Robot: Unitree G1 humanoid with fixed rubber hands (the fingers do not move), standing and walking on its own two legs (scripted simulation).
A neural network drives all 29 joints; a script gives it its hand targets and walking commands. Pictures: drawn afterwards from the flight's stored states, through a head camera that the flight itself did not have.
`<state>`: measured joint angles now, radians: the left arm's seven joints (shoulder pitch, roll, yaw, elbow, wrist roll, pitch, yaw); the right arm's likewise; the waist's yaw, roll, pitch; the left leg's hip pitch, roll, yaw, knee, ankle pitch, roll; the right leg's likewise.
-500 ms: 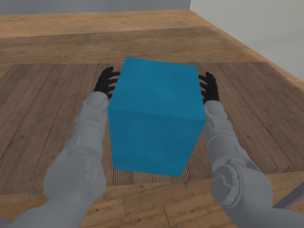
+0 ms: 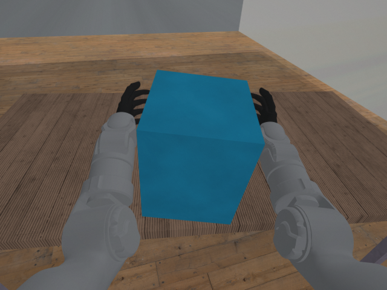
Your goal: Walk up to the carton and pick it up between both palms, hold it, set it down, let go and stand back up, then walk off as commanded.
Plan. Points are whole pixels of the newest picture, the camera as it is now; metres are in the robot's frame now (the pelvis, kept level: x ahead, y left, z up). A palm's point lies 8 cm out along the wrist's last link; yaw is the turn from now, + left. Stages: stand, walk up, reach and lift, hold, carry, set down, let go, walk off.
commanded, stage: reach and lift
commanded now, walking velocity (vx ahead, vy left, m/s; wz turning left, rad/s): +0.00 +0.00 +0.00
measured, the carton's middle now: (194, 148) +0.40 -0.01 +0.14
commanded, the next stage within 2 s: hold in 1.44 s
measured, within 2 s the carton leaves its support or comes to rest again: neither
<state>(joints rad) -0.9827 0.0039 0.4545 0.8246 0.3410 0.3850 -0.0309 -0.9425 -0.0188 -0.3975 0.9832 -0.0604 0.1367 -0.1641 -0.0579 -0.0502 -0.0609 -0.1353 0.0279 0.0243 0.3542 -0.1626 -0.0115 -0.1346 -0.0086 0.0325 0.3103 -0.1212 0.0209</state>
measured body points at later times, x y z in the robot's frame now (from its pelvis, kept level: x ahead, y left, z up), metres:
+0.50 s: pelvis +0.00 +0.00 +0.00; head -0.06 +0.02 +0.45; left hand +0.41 +0.14 +0.24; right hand +0.41 -0.16 +0.23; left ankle +0.02 +0.12 -0.75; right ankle +0.03 -0.14 -0.75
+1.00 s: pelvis +0.00 +0.00 +0.00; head -0.07 +0.02 +0.44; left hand +0.41 +0.14 +0.25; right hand +0.41 -0.16 +0.26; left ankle +0.02 +0.12 -0.75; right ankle +0.03 -0.14 -0.75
